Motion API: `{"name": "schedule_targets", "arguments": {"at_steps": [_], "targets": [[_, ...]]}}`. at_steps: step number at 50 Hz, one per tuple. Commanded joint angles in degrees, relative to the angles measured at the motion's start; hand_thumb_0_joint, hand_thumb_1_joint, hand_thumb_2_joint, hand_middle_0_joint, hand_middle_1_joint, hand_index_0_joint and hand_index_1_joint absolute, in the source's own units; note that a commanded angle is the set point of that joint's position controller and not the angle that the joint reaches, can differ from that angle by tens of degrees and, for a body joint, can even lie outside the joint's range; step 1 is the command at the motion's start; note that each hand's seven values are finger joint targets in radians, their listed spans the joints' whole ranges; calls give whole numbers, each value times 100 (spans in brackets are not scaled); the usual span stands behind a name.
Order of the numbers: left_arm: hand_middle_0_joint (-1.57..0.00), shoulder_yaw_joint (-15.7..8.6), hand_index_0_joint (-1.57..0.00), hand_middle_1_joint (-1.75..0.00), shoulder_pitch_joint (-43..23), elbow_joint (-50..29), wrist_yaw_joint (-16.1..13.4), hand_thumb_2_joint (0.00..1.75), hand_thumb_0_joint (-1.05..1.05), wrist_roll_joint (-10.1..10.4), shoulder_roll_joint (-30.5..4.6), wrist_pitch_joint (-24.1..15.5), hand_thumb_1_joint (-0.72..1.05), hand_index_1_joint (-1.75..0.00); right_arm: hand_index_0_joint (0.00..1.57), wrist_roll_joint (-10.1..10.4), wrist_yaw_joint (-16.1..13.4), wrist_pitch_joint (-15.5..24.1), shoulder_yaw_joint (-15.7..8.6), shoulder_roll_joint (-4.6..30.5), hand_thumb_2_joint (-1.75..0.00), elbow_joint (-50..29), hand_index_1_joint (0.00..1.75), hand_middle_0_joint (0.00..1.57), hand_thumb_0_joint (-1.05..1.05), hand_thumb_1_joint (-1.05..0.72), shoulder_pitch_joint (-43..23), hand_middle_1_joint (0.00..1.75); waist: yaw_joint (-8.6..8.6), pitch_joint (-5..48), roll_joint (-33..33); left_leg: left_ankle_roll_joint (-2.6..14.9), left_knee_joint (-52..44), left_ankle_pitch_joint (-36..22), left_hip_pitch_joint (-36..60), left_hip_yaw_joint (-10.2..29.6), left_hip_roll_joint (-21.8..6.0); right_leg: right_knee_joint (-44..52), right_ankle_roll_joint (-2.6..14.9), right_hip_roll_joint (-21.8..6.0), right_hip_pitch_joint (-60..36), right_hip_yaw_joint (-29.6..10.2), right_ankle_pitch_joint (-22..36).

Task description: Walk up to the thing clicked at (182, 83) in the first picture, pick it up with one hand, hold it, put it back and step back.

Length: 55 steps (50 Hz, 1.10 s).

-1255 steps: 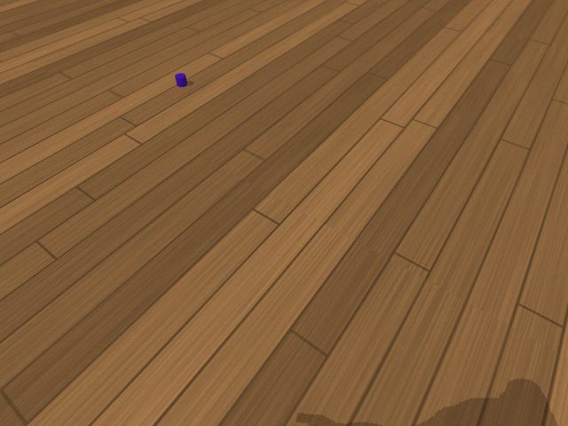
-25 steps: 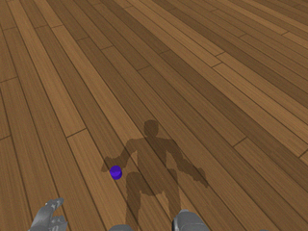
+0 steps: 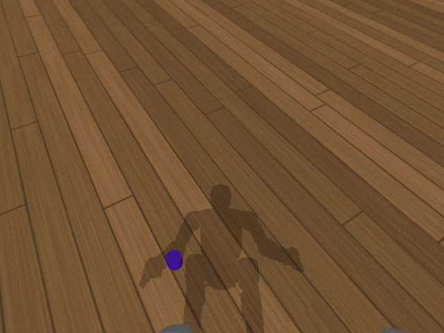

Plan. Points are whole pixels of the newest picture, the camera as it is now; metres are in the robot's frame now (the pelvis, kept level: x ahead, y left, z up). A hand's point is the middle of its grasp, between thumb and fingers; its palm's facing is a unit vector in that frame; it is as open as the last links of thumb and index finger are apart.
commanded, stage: walk up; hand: left
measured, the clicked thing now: (174, 260) +0.49 +0.22 -0.73
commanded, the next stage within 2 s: none
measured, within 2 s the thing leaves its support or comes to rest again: neither
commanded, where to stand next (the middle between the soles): +0.10 -0.01 m, yaw -1 degrees
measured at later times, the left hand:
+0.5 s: hand out of the picture +0.08 +0.24 -0.14, palm faces -0.06 -0.94 -0.35, open 7.4 cm
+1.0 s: hand (91, 318) +0.16 +0.28 -0.15, palm faces -0.06 -0.93 -0.37, open 7.4 cm
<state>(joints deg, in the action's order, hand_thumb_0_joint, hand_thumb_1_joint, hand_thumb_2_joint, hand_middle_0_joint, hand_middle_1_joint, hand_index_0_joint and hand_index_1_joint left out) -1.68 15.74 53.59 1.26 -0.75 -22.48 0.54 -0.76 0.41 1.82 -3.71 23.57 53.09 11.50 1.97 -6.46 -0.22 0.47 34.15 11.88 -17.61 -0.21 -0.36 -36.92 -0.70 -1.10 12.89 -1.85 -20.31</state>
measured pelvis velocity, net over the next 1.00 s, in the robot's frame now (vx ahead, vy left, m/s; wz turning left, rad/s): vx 0.05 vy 0.00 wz -0.02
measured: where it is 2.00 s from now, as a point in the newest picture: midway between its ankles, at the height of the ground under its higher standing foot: outside the picture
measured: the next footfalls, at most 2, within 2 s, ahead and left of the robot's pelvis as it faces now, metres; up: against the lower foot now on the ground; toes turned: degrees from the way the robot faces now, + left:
right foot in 0.28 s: +0.02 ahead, -0.16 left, +0.00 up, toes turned -2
right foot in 1.14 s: +0.14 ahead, -0.15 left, +0.00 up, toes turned +2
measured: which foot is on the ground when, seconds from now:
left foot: down 0.00-1.00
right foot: down 0.00-0.02, up 0.04-0.26, down 0.28-0.72, up 0.74-1.00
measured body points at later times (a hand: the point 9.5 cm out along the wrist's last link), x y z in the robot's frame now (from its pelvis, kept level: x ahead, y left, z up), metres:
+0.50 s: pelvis +0.00 -0.02 +0.00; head +0.01 -0.02 +0.45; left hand +0.08 +0.29 -0.12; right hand +0.05 -0.33 -0.12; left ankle +0.06 +0.11 -0.72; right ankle -0.02 -0.16 -0.72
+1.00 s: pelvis +0.05 +0.00 +0.01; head +0.12 +0.02 +0.45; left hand +0.16 +0.33 -0.13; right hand +0.12 -0.32 -0.10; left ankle +0.09 +0.11 -0.72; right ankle +0.09 -0.15 -0.67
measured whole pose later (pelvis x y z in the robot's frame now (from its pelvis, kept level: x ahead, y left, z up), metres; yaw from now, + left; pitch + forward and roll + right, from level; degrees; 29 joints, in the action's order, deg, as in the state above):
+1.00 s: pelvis +0.05 +0.00 +0.01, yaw -1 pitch -3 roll -1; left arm -2.7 6.6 52.3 -0.1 0.7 -24.7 3.7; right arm -0.1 -1.7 1.1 -2.1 21.3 51.4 10.4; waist -0.7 -11.3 -2.5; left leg 1.8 33.4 14.6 -15.7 -2.6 -1.1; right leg -55.1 0.7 1.2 26.1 -5.4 -24.4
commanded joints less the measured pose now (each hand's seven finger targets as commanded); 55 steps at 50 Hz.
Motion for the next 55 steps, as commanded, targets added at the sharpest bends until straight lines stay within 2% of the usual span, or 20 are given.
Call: {"name": "schedule_targets", "arguments": {"at_steps": [1, 5, 9, 13, 15, 16, 20, 22, 24, 26, 28, 33, 34, 35, 36, 37, 41, 45, 50, 55], "targets": [[-20, -389, -20, -30, -369, -499, -154, 90, 0, 69, -1290, 144, 90, -30, 20, -12, -236, 173, -443, 1896, -90, -301, 30, 20, 0, -90, 241, 30, -369, 616, 792, 1395, -1850, 249, 262, 2922, -2327, -1696, 220, 128, 789, -445, -1280], [-20, -461, -20, -30, 15, -210, -111, 90, 0, 48, -1299, 181, 90, -30, 20, -31, -297, 221, -348, 1553, -90, -402, 30, 20, 0, -90, -176, 30, -95, 549, 683, 1089, -1467, 106, 357, 1700, -1612, -2275, 269, 50, 1115, -737, -901], [-20, -407, -20, -30, 73, -50, 3, 90, 0, 39, -1066, 69, 90, -30, 20, -144, -158, 154, -287, 1417, -90, -457, 30, 20, 0, -90, -400, 30, -171, 637, 1257, 974, -1588, 1710, 208, 1263, -1247, -794, 146, -58, 611, 5, -972], [-20, -417, -20, -30, 301, 208, -99, 90, 0, -53, -950, -101, 90, -30, 20, -47, -67, -40, -155, 1216, -90, -466, 30, 20, 0, -90, -530, 30, 53, 666, 978, 655, -759, 873, -428, 906, -1025, 1169, 216, 133, -605, 297, 63], [-20, -515, -20, -30, -44, 15, -158, 90, 0, -158, -1587, -221, 90, -30, 20, 75, -52, -73, 16, 635, -90, -527, 30, 20, 0, -90, -461, 30, -39, 466, -726, -3, 430, 1195, -1000, 310, -119, 2098, 749, -1233, -207, -2103, -625], [-20, -488, -20, -30, -710, -154, -134, 90, 0, -147, -1793, -225, 90, -30, 20, 82, -104, -84, -61, 842, -90, -403, 30, 20, 0, -90, -567, 30, -154, 300, -827, -31, 912, 1800, -280, 391, -3, 2117, 1150, -1725, 776, -2338, -719], [-20, -286, -20, -30, -1152, -127, -138, 90, 0, 9, -1230, -255, 90, -30, 20, 104, -59, 37, -55, 891, -90, 18, 30, 20, 0, -90, -298, 30, -373, 644, -541, 70, -538, -629, 817, 590, -293, 1185, 450, -721, 511, -557, 1241], [-20, -266, -20, -30, -956, -28, -112, 90, 0, 37, -1202, -219, 90, -30, 20, 59, -26, 50, -28, 1031, -90, 22, 30, 20, 0, -90, -484, 30, -184, 781, -418, 206, -700, -298, 657, 901, -503, 1417, 297, -489, 208, -438, 286], [-20, -430, -20, -30, -533, -26, 0, 90, 0, -75, -1500, -292, 90, -30, 20, -66, 138, 68, -223, 1381, -90, -52, 30, 20, 0, -90, -134, 30, -131, 490, -381, 432, -639, 2592, -96, 911, -224, 1481, 656, -500, 33, -820, -2340], [-20, -508, -20, -30, -139, 33, -31, 90, 0, -68, -1681, -322, 90, -30, 20, -68, 166, 52, -179, 1164, -90, -218, 30, 20, 0, -90, -472, 30, 128, -39, -615, 188, 31, 1832, -1271, 318, 68, 2115, 977, -1085, -611, -1636, -2622], [-20, -569, -20, -30, -111, -67, -67, 90, 0, -79, -1784, -424, 90, -30, 20, -102, 159, 93, -187, 1069, -90, -257, 30, 20, 0, -90, -466, 30, 193, -384, -802, 20, 917, 1054, -1886, 111, -151, 2473, 1355, -1792, -1098, -2138, -1006], [-20, -410, -20, -30, -927, -438, -6, 90, 0, -43, -1459, -356, 90, -30, 20, -36, 186, 265, -276, 855, -90, -38, 30, 20, 0, -90, 626, 30, -558, 323, -844, 78, -796, 160, 698, -367, 95, 888, 893, -947, -34, -246, 1610], [-20, -284, -20, -30, -930, -494, -28, 90, 0, 12, -1067, -301, 90, -30, 20, -77, 87, 292, -367, 1043, -90, 135, 30, 20, 0, -90, 1085, 30, -769, 599, -91, 67, -1145, -292, 1658, -27, 46, -371, 589, -530, 609, 165, 1919], [-20, -173, -20, -30, -731, -607, -56, 90, 0, 131, -614, -252, 90, -30, 20, -152, 8, 317, -495, 1622, -90, 46, 30, 20, 0, -90, 1200, 30, -731, 714, 1345, 575, -1809, -410, 2129, 2434, -1453, -1897, 154, 371, 1828, 419, 291], [-20, -308, -20, -30, -496, -446, -162, 90, 0, 97, -1122, -177, 90, -30, 20, -47, -8, 309, -527, 1921, -90, -95, 30, 20, 0, -90, 1116, 30, -596, 771, 830, 1152, -1779, -559, 1595, 3218, -2078, -2141, 282, 268, 1641, -433, -1191], [-20, -304, -20, -30, -446, -342, -198, 90, 0, 124, -1262, -166, 90, -30, 20, 7, -25, 290, -487, 1753, -90, -123, 30, 20, 0, -90, 847, 30, -422, 607, 477, 1411, -1577, -1126, 1220, 2886, -2055, -2554, 295, 140, 1488, -643, -1252], [-20, -273, -20, -30, -302, -151, -158, 90, 0, 161, -1066, -42, 90, -30, 20, 34, -187, 355, -220, 1238, -90, -269, 30, 20, 0, -90, 280, 30, -165, 512, 474, 992, -1129, -2969, 996, 1147, -1526, -1844, 251, -135, 1212, -671, -631], [-20, -279, -20, -30, -580, -314, -189, 90, 0, 91, -988, 141, 90, -30, 20, 69, -329, 165, -245, 1378, -90, -324, 30, 20, 0, -90, 326, 30, -286, 649, 804, 1147, -703, -5050, 1096, 854, -1569, -1916, 123, 178, 1179, -351, -338], [-20, -383, -20, -30, -519, -527, -179, 90, 0, 118, -1081, 287, 90, -30, 20, 44, -353, -66, -307, 1456, -90, -691, 30, 20, 0, -90, -121, 30, -243, 924, 845, 1304, -386, -4043, 820, 811, -1635, -1763, 109, 125, 1026, -278, -451], [-20, -497, -20, -30, -210, -477, -152, 90, 0, -29, -1029, 188, 90, -30, 20, 125, -279, -245, -226, 1359, -90, -850, 30, 20, 0, -90, -459, 30, 32, 1272, 834, 787, 706, -2790, 384, 657, -1261, 577, 320, 85, -108, 132, 861]]}}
